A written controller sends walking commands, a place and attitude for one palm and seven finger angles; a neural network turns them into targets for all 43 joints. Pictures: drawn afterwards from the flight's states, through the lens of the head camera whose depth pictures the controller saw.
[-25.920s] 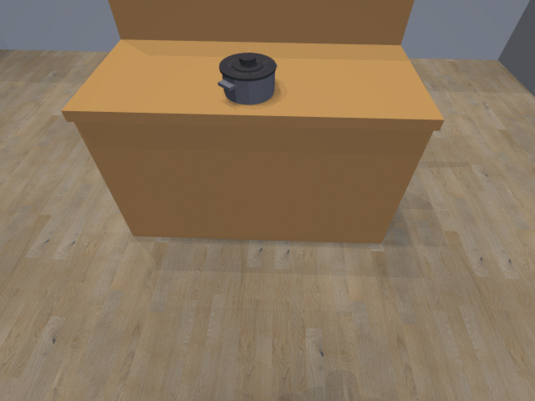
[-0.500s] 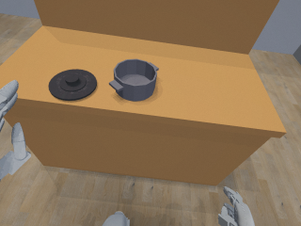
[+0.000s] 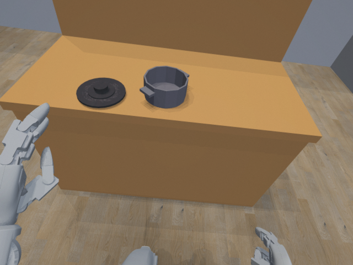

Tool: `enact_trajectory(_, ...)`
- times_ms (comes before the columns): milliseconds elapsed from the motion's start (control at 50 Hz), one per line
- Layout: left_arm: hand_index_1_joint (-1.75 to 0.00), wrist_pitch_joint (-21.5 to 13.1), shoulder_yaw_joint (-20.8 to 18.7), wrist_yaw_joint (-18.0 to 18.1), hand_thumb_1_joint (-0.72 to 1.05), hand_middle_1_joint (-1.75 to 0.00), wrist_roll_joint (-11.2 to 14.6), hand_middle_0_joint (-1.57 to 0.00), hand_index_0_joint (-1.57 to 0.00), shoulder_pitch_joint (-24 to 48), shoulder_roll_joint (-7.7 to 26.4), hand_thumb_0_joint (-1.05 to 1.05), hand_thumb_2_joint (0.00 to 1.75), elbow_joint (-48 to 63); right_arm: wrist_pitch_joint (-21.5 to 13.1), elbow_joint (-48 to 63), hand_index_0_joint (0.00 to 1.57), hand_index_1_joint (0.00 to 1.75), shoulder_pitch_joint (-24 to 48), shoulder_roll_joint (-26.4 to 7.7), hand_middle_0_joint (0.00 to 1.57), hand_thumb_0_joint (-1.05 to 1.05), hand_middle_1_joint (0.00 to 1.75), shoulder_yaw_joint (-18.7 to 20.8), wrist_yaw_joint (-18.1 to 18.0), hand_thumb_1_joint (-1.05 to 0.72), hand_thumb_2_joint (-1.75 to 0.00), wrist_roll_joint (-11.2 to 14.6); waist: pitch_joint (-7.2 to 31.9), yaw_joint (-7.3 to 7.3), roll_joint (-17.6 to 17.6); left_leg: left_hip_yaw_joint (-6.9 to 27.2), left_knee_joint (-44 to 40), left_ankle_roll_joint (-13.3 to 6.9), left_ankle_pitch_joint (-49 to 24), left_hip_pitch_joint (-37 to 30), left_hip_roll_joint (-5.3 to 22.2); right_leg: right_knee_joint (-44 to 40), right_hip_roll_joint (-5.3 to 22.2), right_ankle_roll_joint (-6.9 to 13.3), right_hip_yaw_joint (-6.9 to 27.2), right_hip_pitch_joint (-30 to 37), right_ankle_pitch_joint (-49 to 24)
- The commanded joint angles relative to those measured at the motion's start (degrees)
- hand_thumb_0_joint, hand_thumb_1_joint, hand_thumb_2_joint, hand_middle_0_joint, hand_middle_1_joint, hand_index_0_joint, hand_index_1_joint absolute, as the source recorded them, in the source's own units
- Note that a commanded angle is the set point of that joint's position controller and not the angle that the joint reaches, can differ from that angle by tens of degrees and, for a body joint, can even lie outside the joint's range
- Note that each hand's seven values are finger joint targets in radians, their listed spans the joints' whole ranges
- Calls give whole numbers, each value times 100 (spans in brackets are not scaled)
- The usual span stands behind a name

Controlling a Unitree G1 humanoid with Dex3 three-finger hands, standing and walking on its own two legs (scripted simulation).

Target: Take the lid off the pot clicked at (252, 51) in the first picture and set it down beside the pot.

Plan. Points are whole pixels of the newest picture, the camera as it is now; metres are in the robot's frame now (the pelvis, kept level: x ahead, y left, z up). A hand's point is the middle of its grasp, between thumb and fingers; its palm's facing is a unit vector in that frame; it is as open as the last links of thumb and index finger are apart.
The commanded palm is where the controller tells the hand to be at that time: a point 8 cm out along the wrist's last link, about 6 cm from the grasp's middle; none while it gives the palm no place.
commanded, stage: stop stepping back and stand still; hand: left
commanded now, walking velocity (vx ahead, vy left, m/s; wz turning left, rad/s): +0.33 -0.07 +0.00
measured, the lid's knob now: (100, 86) +0.69 +0.34 -0.02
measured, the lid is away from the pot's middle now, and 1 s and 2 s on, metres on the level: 0.24 0.24 0.24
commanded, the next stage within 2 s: let the arm hang, fingers relaxed in 0.68 s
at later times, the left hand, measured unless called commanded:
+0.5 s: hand out of the picture +0.11 +0.28 +0.17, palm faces +0.36 -0.87 -0.32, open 7.4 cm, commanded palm +0.05 +0.32 +0.19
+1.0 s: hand out of the picture +0.05 +0.24 -0.16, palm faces +0.04 -0.98 -0.19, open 7.4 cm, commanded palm none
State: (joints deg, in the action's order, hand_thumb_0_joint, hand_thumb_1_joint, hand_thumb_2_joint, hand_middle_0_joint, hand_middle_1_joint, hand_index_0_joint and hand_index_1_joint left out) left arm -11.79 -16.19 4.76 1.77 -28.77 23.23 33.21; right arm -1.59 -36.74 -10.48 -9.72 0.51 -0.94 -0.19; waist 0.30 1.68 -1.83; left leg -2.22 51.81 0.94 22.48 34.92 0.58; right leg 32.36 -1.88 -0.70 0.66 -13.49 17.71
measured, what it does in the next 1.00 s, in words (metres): steps on the spot: left foot, then right foot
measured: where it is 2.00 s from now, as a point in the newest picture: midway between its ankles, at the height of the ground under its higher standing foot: outside the picture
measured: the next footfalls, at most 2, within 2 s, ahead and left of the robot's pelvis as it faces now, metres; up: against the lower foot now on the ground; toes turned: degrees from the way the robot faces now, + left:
left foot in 0.06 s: +0.11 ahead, +0.10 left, +0.00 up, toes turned +1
right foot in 0.28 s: -0.04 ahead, -0.05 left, +0.00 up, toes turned +2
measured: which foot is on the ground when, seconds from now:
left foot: up 0.00-0.04, down 0.06-0.28, up 0.30-0.44, down 0.46-1.00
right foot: down 0.00-0.08, up 0.10-0.26, down 0.28-1.00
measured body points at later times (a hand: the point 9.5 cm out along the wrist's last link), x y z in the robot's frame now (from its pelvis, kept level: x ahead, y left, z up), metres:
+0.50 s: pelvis -0.08 +0.04 +0.00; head -0.09 +0.08 +0.45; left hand +0.09 +0.32 +0.19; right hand +0.05 -0.21 -0.07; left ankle -0.03 +0.15 -0.73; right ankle -0.08 -0.06 -0.72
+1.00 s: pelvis -0.05 +0.05 -0.01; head -0.04 +0.06 +0.44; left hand +0.04 +0.29 -0.15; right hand +0.04 -0.20 -0.13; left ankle -0.07 +0.15 -0.72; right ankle -0.08 -0.05 -0.71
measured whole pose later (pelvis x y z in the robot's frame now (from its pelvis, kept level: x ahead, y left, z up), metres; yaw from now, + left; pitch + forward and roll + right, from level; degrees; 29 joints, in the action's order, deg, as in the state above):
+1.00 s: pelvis -0.05 +0.05 -0.01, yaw +2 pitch +0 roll +2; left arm 4.7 -1.7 0.7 -0.5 -13.4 12.0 -44.9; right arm -0.2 -48.3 -13.7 -11.2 0.4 -0.1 -2.2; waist -0.8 -2.6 -4.2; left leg -6.2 38.4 -2.1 21.8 16.5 -0.7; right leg 48.2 0.5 0.6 -0.3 -19.2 27.5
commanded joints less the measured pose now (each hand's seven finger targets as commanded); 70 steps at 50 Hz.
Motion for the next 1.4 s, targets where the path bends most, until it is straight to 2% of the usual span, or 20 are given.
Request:
enact_trajectory(0,-30,-239,-1027,257,90,-30,234,-20,-20,-352,965,0,90,1696,-204,1267,20,30,490,-741,20,0,30,59,-323,-90,-90,138,66,-377,269,405,-1925,-167,22,-1611,200,-495,1149,558,571,-1382,-206)
enact_trajectory(40,-30,-477,-1179,316,90,-30,250,-20,-20,-500,1086,0,90,2344,-451,1431,20,30,515,-898,20,0,30,79,-316,-90,-90,76,254,-184,2462,1992,-3762,-552,376,-1448,1257,743,-38,57,-178,-936,697)
enact_trajectory(80,-30,-507,-1282,285,90,-30,312,-20,-20,-947,1121,0,90,2146,-605,1389,20,30,350,-885,20,0,30,221,-258,-90,-90,75,749,-246,1683,2468,-4737,-503,2758,-1068,1499,1782,-478,27,-123,-356,1386)
enact_trajectory(200,-30,-126,-1142,353,90,-30,194,-20,-20,-1580,908,0,90,1730,-377,1315,20,30,306,-779,20,0,30,214,-209,-90,-90,-12,479,-172,1092,824,-3738,-71,1797,-572,748,-668,-331,359,-462,1170,912)
enact_trajectory(240,-30,-79,-1120,287,90,-30,124,-20,-20,-996,1007,0,90,1883,-251,1229,20,30,202,-778,20,0,30,286,-278,-90,-90,-53,310,-258,-542,-162,-886,-4,548,-930,-8,-1853,840,937,903,129,940)
enact_trajectory(280,-30,-32,-1097,322,90,-30,185,-20,-20,-390,1045,0,90,1977,-296,1029,20,30,170,-772,20,0,30,230,-265,-90,-90,-42,402,-309,-999,160,937,-14,-124,-678,-40,-2328,1842,1452,2054,-471,1436)
enact_trajectory(400,-30,-104,-797,528,90,-30,66,-20,-20,-90,762,0,90,1366,-549,892,20,30,284,-761,20,0,30,114,-499,-90,-90,38,-86,-337,256,-157,-2240,-294,258,-2157,193,-1398,1255,906,1040,-977,1848)
enact_trajectory(460,-30,-225,-785,549,90,-30,93,-20,-20,-285,812,0,90,1734,-705,1169,20,30,292,-952,20,0,30,136,-489,-90,-90,97,89,-277,1848,1966,-3689,-854,254,-2748,1511,959,-133,152,-454,-1213,775)
enact_trajectory(500,-30,-156,-881,458,90,-30,63,-20,-20,-490,883,0,90,1747,-792,1063,20,30,435,-843,20,0,30,125,-349,-90,-90,61,-434,-264,1715,2708,-4679,-1061,2637,-1203,1833,1897,26,152,42,-1041,1053)
enact_trajectory(600,-30,-8,-961,474,90,-30,85,-20,-20,-1142,806,0,90,1590,-581,1106,20,30,375,-798,20,0,30,117,-265,-90,-90,40,39,-167,824,877,-3593,-479,1788,-655,1019,-426,-128,194,-470,934,545)
enact_trajectory(680,-30,-48,-981,490,90,-30,137,-20,-20,-454,875,0,90,1630,-509,937,20,30,283,-712,20,0,30,162,-286,-90,-90,-17,29,-320,-449,68,-948,-161,67,-1203,98,-1989,1471,1010,2200,-193,1390)
enact_trajectory(700,-30,-57,-996,527,90,-30,147,-20,-20,-525,828,0,90,1467,-512,837,20,30,181,-681,20,0,30,164,-290,-90,-90,-14,98,-322,-546,91,-1048,-167,-143,-1380,132,-1921,1537,1043,2091,-130,918)
enact_trajectory(720,-30,749,1025,-101,90,-30,-609,-20,-20,233,-512,0,90,-3598,-783,-495,20,30,-212,-1211,20,0,30,452,260,-90,-90,-56,267,-656,-189,100,-80,-81,-650,-804,447,-567,1933,971,529,-232,-2217)
enact_trajectory(780,-30,1105,990,-319,90,-30,-425,-20,-20,679,-403,0,90,-4326,-94,-135,20,30,-512,-952,20,0,30,407,212,-90,-90,3,415,-396,-1337,129,-567,-213,-16,-997,211,-136,1443,941,315,-89,-1870)
enact_trajectory(900,-30,1226,1287,-347,90,-30,-245,-20,-20,1856,-518,0,90,-6349,28,-671,20,30,-676,-1205,20,0,30,308,15,-90,-90,-230,-279,-460,1471,2261,-3221,-1321,-4011,-2296,1682,1926,163,92,-96,-1339,1038)
enact_trajectory(960,-30,1204,1361,-378,90,-30,-167,-20,-20,1775,-449,0,90,-7417,19,-999,20,30,-406,-1063,20,0,30,199,-77,-90,-90,-153,-14,-178,1035,1298,-2974,-1148,-4747,-2336,1535,1352,368,117,202,-562,994)
enact_trajectory(1060,-30,1066,1330,-289,90,-30,-235,-20,-20,1163,-360,0,90,-8508,159,-1471,20,30,-479,-544,20,0,30,246,-89,-90,-90,3,200,-224,125,-55,-1954,-185,-999,-1987,197,-1135,1101,347,1224,887,-2587)
enact_trajectory(1120,-30,1028,1369,-199,90,-30,-217,-20,-20,1242,-467,0,90,-8798,217,-1818,20,30,-747,-463,20,0,30,266,-105,-90,-90,9,85,-326,-126,46,-1826,-129,-523,-1771,232,-1216,1355,572,1334,1255,-3735)
enact_trajectory(1240,-30,1091,1454,-185,90,-30,-185,-20,-20,1284,-783,0,90,-9159,149,-2298,20,30,-1137,-450,20,0,30,247,-175,-90,-90,-1,175,-349,475,218,-2499,-331,-3078,-3112,682,-890,627,347,334,637,-2819)
enact_trajectory(1380,-30,1129,1486,-162,90,-30,-204,-20,-20,1257,-922,0,90,-9437,161,-2507,20,30,-1088,-343,20,0,30,243,-196,-90,-90,2,-173,-304,318,242,-2721,-369,-2780,-3072,703,-1031,579,341,285,518,-2143)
